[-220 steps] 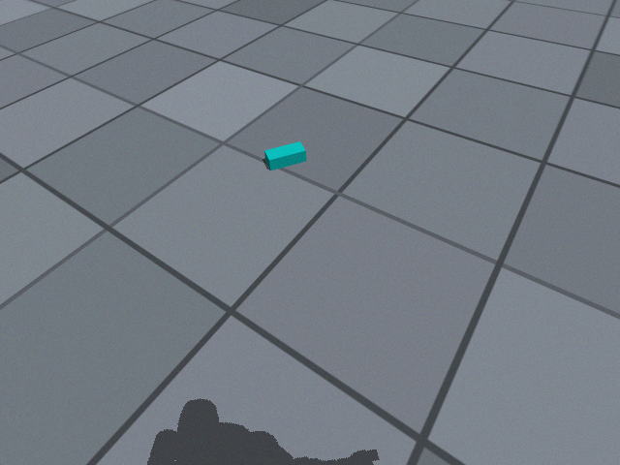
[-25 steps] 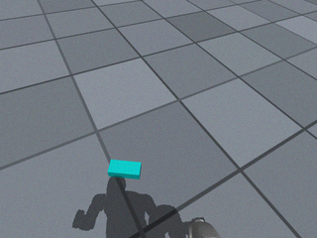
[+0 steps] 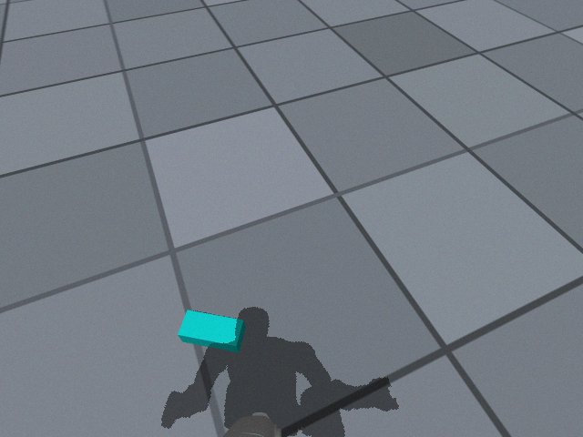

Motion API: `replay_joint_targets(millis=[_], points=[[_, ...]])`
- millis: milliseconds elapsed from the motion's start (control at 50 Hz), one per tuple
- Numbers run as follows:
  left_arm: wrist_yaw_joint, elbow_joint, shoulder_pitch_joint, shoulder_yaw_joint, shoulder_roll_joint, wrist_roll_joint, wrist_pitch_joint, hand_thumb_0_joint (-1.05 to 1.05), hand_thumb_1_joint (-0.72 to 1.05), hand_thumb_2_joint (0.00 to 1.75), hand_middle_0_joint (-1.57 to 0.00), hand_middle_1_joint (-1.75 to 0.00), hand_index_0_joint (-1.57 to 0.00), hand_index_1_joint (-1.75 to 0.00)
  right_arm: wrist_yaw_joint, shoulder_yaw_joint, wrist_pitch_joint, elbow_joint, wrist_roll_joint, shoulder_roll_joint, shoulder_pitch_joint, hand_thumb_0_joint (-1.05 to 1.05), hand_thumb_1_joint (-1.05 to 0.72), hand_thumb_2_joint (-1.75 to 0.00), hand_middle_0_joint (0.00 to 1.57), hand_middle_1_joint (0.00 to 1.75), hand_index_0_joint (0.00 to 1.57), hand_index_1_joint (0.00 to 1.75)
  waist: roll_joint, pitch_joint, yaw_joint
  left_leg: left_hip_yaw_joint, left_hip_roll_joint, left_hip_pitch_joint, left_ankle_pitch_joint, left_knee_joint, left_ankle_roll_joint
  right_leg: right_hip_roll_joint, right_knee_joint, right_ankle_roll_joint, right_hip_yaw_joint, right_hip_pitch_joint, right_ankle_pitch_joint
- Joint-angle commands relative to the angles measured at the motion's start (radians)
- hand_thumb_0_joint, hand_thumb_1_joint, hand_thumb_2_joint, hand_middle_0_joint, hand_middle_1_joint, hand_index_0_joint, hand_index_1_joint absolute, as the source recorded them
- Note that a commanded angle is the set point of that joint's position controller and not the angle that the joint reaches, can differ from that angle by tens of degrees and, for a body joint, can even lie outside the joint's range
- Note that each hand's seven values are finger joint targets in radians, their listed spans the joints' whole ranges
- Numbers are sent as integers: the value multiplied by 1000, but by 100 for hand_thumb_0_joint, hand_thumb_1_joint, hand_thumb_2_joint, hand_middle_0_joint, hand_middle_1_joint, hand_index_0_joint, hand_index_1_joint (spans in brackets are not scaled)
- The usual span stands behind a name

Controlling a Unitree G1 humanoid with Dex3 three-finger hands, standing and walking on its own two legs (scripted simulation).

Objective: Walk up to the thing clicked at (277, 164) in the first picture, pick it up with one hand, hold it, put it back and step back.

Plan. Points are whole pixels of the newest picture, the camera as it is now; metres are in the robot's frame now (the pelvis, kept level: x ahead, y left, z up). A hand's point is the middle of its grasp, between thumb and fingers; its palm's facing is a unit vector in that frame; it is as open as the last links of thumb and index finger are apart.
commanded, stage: walk up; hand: left
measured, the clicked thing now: (212, 331) +0.49 +0.34 -0.72
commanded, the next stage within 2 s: stand in 1.86 s
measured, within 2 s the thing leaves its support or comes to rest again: neither
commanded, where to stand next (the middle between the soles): +0.11 +0.01 m, yaw +2 degrees
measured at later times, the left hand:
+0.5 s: hand out of the picture +0.10 +0.26 -0.13, palm faces +0.02 -0.87 -0.49, open 7.3 cm
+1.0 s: hand out of the picture +0.13 +0.26 -0.14, palm faces +0.02 -0.93 -0.38, open 7.3 cm
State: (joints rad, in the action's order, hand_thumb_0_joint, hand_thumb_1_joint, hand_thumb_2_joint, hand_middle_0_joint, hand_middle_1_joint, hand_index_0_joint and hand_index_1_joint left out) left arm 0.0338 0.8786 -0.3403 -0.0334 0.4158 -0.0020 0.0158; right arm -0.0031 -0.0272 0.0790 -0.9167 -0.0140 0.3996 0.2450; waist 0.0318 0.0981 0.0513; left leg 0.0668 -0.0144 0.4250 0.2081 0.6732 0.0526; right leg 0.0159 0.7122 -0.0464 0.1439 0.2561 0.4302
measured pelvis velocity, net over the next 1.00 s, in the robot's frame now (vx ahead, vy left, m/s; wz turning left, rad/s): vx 0.06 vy -0.01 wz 0.04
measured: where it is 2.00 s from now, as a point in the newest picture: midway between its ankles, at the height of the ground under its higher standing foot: outside the picture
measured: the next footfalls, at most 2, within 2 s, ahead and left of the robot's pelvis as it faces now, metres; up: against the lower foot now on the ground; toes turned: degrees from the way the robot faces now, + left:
right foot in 0.26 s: +0.13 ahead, -0.17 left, +0.00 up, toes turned +2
left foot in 0.54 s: +0.09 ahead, +0.13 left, +0.00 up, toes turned +4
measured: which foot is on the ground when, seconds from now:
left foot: down 0.00-0.26, up 0.28-0.52, down 0.54-1.00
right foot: down 0.00-0.04, up 0.06-0.24, down 0.26-1.00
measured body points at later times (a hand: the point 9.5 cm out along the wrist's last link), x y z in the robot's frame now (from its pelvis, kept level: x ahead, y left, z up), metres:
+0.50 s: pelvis +0.04 -0.04 +0.00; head +0.08 -0.06 +0.44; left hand +0.10 +0.30 -0.10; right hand +0.15 -0.37 -0.13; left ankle +0.06 +0.12 -0.70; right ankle +0.09 -0.18 -0.72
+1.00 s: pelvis +0.06 -0.01 +0.01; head +0.09 +0.00 +0.46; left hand +0.13 +0.31 -0.12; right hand +0.18 -0.30 -0.11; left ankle +0.05 +0.12 -0.71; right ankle +0.09 -0.17 -0.71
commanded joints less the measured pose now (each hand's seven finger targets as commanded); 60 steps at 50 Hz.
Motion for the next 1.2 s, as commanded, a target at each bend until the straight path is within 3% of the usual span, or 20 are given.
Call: replay_joint_targets(millis=[0,20,40,80,200,220,240,260,280,340,400,520,560,580,600,660,700,800,960,1180], points=[[-31,-111,15,-37,169,26,39,0,90,90,-20,-30,-20,-30,26,-110,16,68,6,359,178,0,-90,-90,20,30,20,30,-204,-271,-121,-570,-340,-554,-222,-190,283,-24,380,85,-55,355,-206],[-44,-89,44,-60,229,10,27,0,90,90,-20,-30,-20,-30,25,-120,6,69,29,354,180,0,-90,-90,20,30,20,30,-168,-269,-136,-687,-431,-540,-214,-243,373,4,479,76,-135,394,204],[-46,-92,88,-53,225,-2,17,0,90,90,-20,-30,-20,-30,29,-111,0,66,27,317,160,0,-90,-90,20,30,20,30,-48,-185,-114,-589,-394,-387,-162,-277,323,27,474,47,-189,387,209],[-37,-62,38,-56,216,1,16,0,90,90,-20,-30,-20,-30,30,-93,-7,89,20,295,34,0,-90,-90,20,30,20,30,-91,-101,-60,-410,-299,-231,21,-283,225,71,354,23,-182,319,118],[-58,38,-67,-63,173,-4,56,0,90,90,-20,-30,-20,-30,1,-48,-59,104,6,206,-119,0,-90,-90,20,30,20,30,-153,-133,14,-133,-119,29,-62,-19,101,-23,-137,42,-85,-80,-227],[-67,37,-54,-78,234,-18,64,0,90,90,-20,-30,-20,-30,-1,-40,-71,108,8,155,-108,0,-90,-90,20,30,20,30,-8,-116,22,-85,-52,113,49,121,48,74,-233,22,-241,-85,-183],[-77,5,-3,-90,316,-29,74,0,90,90,-20,-30,-20,-30,-2,-29,-81,124,6,113,-94,0,-90,-90,20,30,20,30,144,-82,-8,-77,22,203,254,235,-9,314,-374,-58,-576,-43,-155],[-84,-6,44,-98,382,-21,68,0,90,90,-20,-30,-20,-30,8,-56,-96,117,-1,188,-127,0,-90,-90,20,30,20,30,119,-77,-4,-168,-16,150,365,338,-16,438,-402,-184,-696,64,-125],[-87,-15,81,-99,369,-19,68,0,90,90,-20,-30,-20,-30,8,-72,-103,103,-4,222,-127,0,-90,-90,20,30,20,30,83,-52,-15,-196,-39,160,348,393,-18,425,-377,-211,-684,70,-112],[-92,-16,117,-93,317,-21,67,0,90,90,-20,-30,-20,-30,-3,-86,-100,56,-6,229,-64,0,-90,-90,20,30,20,30,102,-88,-45,-159,-57,175,256,395,-26,327,-280,-167,-487,-16,-251],[-88,-10,88,-87,299,-28,65,0,90,90,-20,-30,-20,-30,-14,-81,-99,49,-8,204,-98,0,-90,-90,20,30,20,30,130,-120,-13,-109,-51,103,282,265,-38,275,-224,-156,-397,-40,-374],[-67,-19,202,-47,244,-8,35,0,90,90,-20,-30,-20,-30,-7,-79,-79,-34,-2,198,-23,0,-90,-90,20,30,20,30,90,-147,-86,-23,17,-254,109,-107,-27,182,-96,-67,-269,181,-201],[-68,-7,207,-24,180,8,27,0,90,90,-20,-30,-20,-30,-1,-88,-71,-15,-3,305,-94,0,-90,-90,20,30,20,30,-204,-132,-66,-434,-241,-158,295,-282,92,11,75,29,-109,242,49],[-74,25,201,-43,230,-1,26,0,90,90,-20,-30,-20,-30,-6,-90,-73,-5,1,327,-141,0,-90,-90,20,30,20,30,-189,-102,-63,-481,-290,-53,334,-294,163,18,118,31,-134,155,120],[-68,46,174,-36,218,3,29,0,90,90,-20,-30,-20,-30,-5,-73,-72,3,3,283,-187,0,-90,-90,20,30,20,30,-135,-79,-23,-376,-239,-15,268,-256,148,19,79,34,-136,95,59],[-70,99,107,-43,247,1,54,0,90,90,-20,-30,-20,-30,-7,-44,-74,-9,15,212,-217,0,-90,-90,20,30,20,30,-81,-131,-1,-160,-87,-43,-21,-47,9,96,-190,2,-266,-29,-248],[-67,86,211,-45,299,-5,51,0,90,90,-20,-30,-20,-30,-4,-47,-82,-46,12,204,-143,0,-90,-90,20,30,20,30,-4,-114,-67,-116,-39,-113,117,-32,-23,200,-242,-63,-408,73,-137],[-63,115,226,-9,202,6,38,0,90,90,-20,-30,-20,-30,-5,-52,-70,-78,9,233,-205,0,-90,-90,20,30,20,30,-99,-120,-36,-246,-162,-143,27,-237,54,27,-112,28,-158,28,-196],[-69,165,249,-6,209,8,45,0,90,90,-20,-30,-20,-30,-2,-49,-75,-113,16,209,-237,0,-90,-90,20,30,20,30,-74,-198,-49,-127,-113,-270,-193,-189,4,95,-197,21,-200,-51,-490],[-62,195,283,2,194,-2,36,0,90,90,-20,-30,-20,-30,-10,-47,-87,-127,17,188,-301,0,-90,-90,20,30,20,30,-60,-152,-46,-107,-111,-278,-59,-278,-11,94,-282,36,-218,-57,-413]])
